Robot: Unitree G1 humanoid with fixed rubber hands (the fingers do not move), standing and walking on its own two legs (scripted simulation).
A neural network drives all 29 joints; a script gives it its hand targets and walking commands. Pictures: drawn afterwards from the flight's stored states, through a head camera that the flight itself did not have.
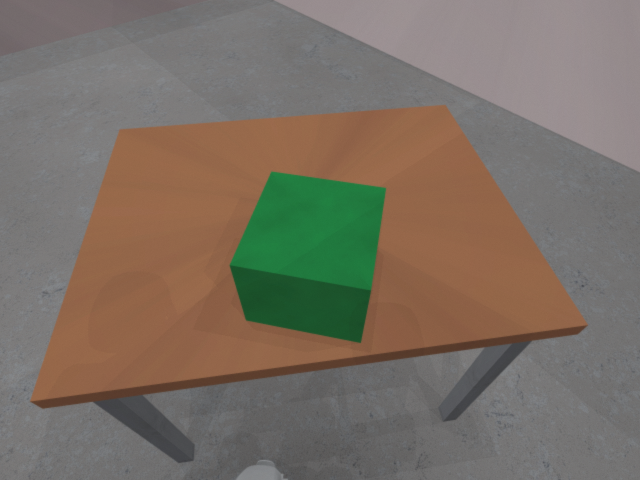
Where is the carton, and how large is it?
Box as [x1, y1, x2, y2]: [230, 171, 385, 342]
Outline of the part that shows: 271,171 230,263 231,271 246,320 360,342 371,287 385,188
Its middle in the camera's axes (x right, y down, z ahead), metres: -0.01 +0.03 +0.62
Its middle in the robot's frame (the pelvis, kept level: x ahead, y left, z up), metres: +0.46 +0.02 -0.02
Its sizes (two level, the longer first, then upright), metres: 0.194 0.188 0.152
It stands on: a table, 0.64 m high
